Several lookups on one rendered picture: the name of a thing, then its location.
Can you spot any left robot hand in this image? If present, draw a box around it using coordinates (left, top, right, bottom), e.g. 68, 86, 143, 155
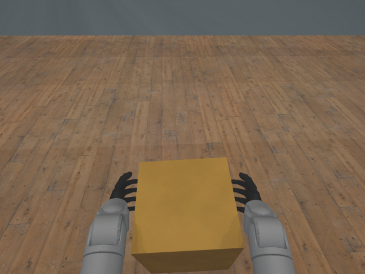
110, 172, 138, 211

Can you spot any right robot hand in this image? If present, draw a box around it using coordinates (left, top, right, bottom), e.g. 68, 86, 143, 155
231, 172, 262, 213

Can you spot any carton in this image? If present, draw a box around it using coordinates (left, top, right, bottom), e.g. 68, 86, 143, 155
131, 157, 244, 274

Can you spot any right robot forearm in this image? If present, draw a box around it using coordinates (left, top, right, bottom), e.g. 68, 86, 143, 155
244, 200, 296, 274

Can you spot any left robot forearm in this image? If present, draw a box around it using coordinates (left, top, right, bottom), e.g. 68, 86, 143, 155
80, 198, 129, 274

